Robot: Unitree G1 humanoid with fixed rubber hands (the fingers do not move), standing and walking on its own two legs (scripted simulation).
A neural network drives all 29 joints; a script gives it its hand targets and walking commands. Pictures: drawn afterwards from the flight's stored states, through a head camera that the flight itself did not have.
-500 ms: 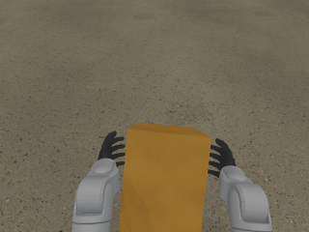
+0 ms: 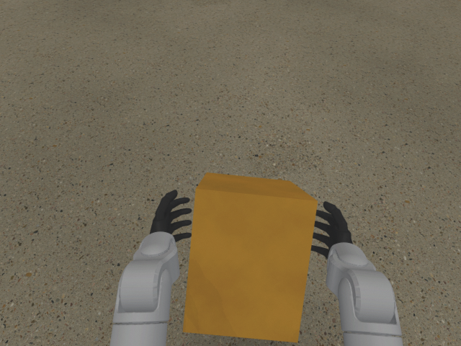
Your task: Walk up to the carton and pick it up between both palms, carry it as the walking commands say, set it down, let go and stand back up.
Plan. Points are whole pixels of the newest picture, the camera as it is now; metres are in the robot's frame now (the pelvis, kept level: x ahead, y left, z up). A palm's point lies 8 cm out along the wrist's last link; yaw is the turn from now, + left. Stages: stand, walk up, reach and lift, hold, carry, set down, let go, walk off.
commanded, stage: carry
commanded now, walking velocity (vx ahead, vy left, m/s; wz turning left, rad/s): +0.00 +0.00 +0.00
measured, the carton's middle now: (245, 244) +0.33 -0.01 -0.07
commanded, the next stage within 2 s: none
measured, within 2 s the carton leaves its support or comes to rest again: neither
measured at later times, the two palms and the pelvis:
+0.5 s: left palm (154, 255) +0.26 +0.14 +0.05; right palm (335, 266) +0.25 -0.14 +0.04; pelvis -0.02 +0.00 +0.00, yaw +0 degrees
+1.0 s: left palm (163, 265) +0.24 +0.13 +0.05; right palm (352, 277) +0.23 -0.16 +0.04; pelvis -0.04 -0.01 +0.01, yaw +0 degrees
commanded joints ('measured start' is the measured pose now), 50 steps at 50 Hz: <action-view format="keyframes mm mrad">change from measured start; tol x16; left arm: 1 -311 -742 -476 -128 -200 -26 -198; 6 -409 -794 -511 -19 -173 -73 -248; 7 -480 -835 -561 -249 -264 -93 -229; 10 -458 -857 -555 -34 -200 -98 -266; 11 -551 -861 -575 -267 -281 -110 -240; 16 -401 -828 -545 -76 -218 -86 -250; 23 -427 -846 -532 -204 -269 -68 -229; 24 -333 -790 -467 8 -171 -54 -243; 34 -582 -877 -454 148 -152 -110 -295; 50 -521 -884 -483 36 -190 -97 -289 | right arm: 1 -388 717 469 -151 202 -66 196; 6 -474 745 481 -76 138 -116 234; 7 -569 787 538 -306 242 -135 220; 10 -491 792 503 -83 137 -139 250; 11 -617 810 553 -319 242 -148 226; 14 -447 774 489 -120 168 -126 232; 23 -529 783 536 -289 251 -108 219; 27 -481 717 456 7 129 -106 249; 35 -721 819 496 -35 166 -148 286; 50 -605 834 483 2 168 -118 284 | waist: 1 6 108 -560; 35 6 12 -323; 50 2 19 -460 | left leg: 1 427 207 -172 5 1152 -10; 11 285 191 -182 -73 836 -24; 19 349 218 -206 -90 956 -11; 33 83 194 -256 -318 28 -39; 50 191 185 -199 -202 397 -24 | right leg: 1 45 -32 19 2 382 -59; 12 173 -83 59 -3 475 -48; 17 119 -39 33 -31 201 -41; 22 183 -72 67 -18 398 -67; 35 126 -85 107 -122 65 -65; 50 151 -92 115 -90 266 -73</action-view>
